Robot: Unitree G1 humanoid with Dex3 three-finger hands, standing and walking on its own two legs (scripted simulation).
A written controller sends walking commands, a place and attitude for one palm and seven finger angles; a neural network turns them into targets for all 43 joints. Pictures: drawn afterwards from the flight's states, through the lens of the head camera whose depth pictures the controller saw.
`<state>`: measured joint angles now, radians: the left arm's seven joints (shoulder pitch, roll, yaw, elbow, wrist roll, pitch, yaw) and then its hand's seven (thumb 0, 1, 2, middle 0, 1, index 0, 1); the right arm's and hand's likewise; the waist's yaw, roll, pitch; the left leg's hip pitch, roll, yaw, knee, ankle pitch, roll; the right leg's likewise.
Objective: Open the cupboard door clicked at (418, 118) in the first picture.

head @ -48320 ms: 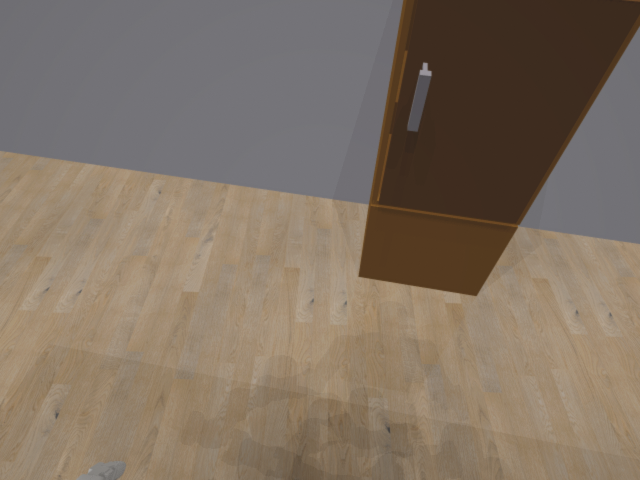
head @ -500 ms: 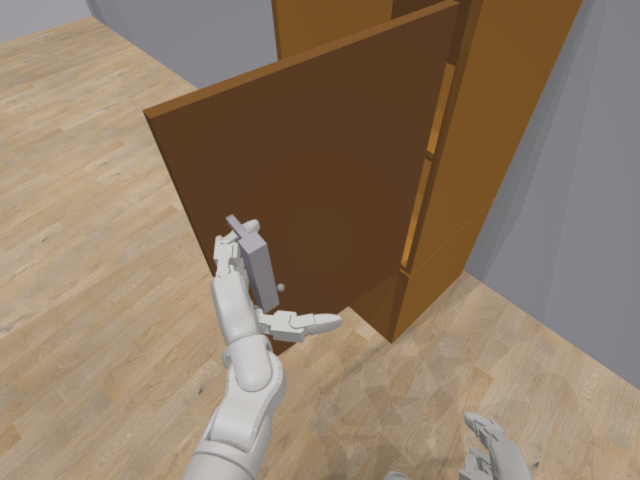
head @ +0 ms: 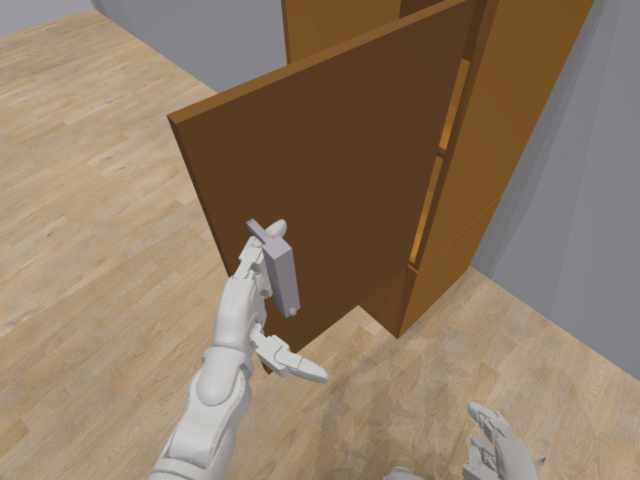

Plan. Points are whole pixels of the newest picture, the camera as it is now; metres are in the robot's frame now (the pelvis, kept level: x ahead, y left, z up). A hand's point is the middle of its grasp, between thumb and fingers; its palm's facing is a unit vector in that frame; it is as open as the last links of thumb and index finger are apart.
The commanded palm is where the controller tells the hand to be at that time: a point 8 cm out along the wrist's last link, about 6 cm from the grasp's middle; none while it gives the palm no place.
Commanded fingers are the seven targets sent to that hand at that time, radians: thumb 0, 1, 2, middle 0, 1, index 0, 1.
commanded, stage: slide the hand sideways off the handle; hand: left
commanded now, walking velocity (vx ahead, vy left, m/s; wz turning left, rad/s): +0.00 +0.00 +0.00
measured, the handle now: (272, 268) +0.36 +0.09 +0.07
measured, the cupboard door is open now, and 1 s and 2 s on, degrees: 87 86 86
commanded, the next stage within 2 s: draw the hand back to the body in 0.88 s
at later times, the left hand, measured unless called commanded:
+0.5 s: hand (255, 342) +0.26 +0.09 +0.07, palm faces -0.04 -1.00 -0.02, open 16.2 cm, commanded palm +0.23 +0.16 +0.07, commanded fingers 0.00 -0.50 0.30 -0.15 -0.30 -0.15 -0.30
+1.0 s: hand (210, 374) +0.22 +0.14 +0.06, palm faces -0.02 -1.00 -0.02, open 16.3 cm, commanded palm +0.19 +0.20 +0.07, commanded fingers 0.00 -0.50 0.30 -0.15 -0.30 -0.15 -0.30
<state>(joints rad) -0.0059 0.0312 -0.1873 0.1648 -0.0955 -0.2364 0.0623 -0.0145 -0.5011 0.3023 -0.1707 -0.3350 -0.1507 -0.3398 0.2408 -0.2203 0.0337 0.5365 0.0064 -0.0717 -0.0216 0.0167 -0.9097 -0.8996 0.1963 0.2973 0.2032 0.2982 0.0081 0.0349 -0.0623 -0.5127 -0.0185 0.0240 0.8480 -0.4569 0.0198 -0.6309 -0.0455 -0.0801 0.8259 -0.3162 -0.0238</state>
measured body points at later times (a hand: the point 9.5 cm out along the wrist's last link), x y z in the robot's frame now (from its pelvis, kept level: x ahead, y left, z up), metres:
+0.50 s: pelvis +0.02 -0.01 -0.01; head +0.06 -0.02 +0.44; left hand +0.25 +0.15 +0.07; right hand +0.20 -0.22 -0.09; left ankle -0.02 +0.11 -0.70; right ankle +0.06 -0.11 -0.70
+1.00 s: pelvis +0.02 -0.01 -0.02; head +0.06 -0.02 +0.43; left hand +0.22 +0.19 +0.07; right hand +0.21 -0.23 -0.09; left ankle -0.02 +0.11 -0.70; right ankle +0.06 -0.11 -0.70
